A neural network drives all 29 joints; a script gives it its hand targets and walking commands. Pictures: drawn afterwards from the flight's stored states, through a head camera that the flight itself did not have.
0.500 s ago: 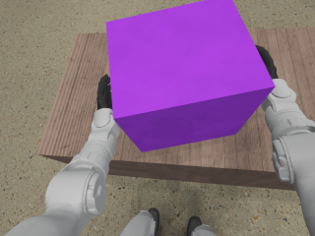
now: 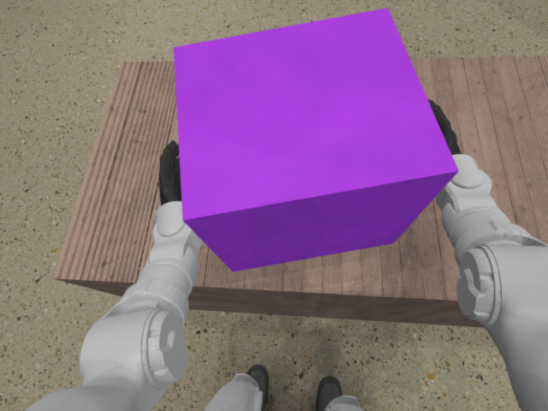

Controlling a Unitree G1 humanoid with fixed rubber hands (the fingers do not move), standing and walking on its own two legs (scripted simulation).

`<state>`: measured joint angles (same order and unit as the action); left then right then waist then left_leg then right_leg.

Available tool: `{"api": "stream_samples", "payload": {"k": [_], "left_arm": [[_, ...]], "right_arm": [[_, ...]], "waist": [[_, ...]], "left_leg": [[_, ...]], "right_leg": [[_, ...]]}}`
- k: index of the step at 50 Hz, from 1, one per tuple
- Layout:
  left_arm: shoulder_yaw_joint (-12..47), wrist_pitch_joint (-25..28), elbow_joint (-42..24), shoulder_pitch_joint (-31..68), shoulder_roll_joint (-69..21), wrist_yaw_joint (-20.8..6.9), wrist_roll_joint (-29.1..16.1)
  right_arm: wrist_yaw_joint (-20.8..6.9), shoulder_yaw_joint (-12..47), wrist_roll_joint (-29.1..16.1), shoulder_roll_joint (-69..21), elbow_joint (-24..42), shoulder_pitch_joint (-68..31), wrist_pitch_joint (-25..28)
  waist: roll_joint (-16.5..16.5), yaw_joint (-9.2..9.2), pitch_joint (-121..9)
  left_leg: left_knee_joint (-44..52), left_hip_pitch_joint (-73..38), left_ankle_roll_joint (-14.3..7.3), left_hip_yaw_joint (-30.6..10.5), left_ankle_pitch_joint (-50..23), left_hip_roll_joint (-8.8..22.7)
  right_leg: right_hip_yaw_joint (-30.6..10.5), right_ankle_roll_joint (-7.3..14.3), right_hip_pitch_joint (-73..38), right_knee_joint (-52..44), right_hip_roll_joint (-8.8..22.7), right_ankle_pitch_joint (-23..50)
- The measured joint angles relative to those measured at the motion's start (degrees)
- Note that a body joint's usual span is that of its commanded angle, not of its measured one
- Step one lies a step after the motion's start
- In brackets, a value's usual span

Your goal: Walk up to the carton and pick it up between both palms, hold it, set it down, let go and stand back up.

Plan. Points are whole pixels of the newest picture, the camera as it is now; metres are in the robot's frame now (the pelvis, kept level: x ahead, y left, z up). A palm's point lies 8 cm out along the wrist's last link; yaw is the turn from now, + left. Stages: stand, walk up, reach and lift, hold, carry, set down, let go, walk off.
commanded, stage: reach and lift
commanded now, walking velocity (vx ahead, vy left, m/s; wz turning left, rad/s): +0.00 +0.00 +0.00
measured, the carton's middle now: (298, 159) +0.49 +0.06 -0.04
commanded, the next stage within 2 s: none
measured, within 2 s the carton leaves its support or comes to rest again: leaves its support in 1.50 s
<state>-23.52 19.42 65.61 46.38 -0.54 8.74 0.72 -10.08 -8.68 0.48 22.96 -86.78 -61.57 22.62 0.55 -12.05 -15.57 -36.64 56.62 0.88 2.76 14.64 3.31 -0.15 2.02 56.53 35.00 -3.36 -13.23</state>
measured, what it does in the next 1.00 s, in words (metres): stands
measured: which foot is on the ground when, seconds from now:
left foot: down 0.00-1.00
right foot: down 0.00-1.00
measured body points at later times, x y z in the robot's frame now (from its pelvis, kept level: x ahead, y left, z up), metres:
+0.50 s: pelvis +0.02 -0.01 +0.02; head +0.19 -0.01 +0.44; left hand +0.39 +0.24 -0.02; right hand +0.51 -0.14 -0.01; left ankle -0.01 +0.13 -0.70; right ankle +0.00 -0.09 -0.71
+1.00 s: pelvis +0.03 +0.00 +0.02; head +0.19 +0.00 +0.44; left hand +0.39 +0.24 -0.02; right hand +0.51 -0.14 +0.00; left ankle -0.01 +0.13 -0.70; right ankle +0.00 -0.09 -0.71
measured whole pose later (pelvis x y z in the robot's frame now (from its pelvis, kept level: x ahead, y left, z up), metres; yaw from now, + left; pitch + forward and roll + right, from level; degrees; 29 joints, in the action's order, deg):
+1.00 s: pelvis +0.03 +0.00 +0.02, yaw +2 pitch +33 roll +0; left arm -24.3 26.5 63.6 39.4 -1.5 7.2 2.7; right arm -6.9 -15.5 10.0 19.8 -86.6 -54.9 32.7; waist 1.4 -9.4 -13.1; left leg -24.7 46.7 0.8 3.2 10.5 2.7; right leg 0.9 2.1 46.1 23.3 -2.6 -10.0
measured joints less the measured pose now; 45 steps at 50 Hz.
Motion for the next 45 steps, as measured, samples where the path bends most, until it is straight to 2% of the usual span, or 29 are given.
{"api": "stream_samples", "payload": {"k": [5, 10, 27, 45], "left_arm": [[-1.6, 0.7, -1.7, -2.0, -0.6, -0.3, 2.2], [-3.2, 1.4, -2.9, -3.8, -0.9, -1.1, 4.4], [-4.9, 5.0, -2.3, -5.9, -0.7, -2.5, 6.3], [-2.5, 7.3, -1.3, -6.0, -1.2, -1.8, 3.3]], "right_arm": [[0.1, -7.1, 6.5, -1.5, 1.6, 2.0, 1.1], [0.5, -10.0, 9.2, -3.0, 2.9, 4.2, 2.5], [2.1, -11.2, 11.2, -4.5, 2.0, 6.2, 7.2], [2.6, -8.3, 10.3, -3.0, -0.1, 5.9, 9.6]], "waist": [[-0.1, 0.72, 1.2], [0.4, 0.96, 1.8], [0.7, 1.98, 3.2], [0.6, 2.31, 3.0]], "left_leg": [[3.4, -3.1, 0.1, -0.2, -1.2, -0.3], [6.7, -6.0, 0.2, -0.1, -2.3, -0.2], [10.3, -9.9, 0.0, 0.5, -3.4, -0.3], [11.5, -9.9, -0.1, 0.5, -3.8, -0.6]], "right_leg": [[0.2, 0.2, -3.1, -3.1, 0.2, 0.9], [0.1, 0.4, -5.9, -6.2, 0.1, 1.8], [0.6, 0.7, -9.8, -9.3, 0.3, 2.1], [0.9, 0.2, -10.1, -10.8, 0.7, 2.9]]}}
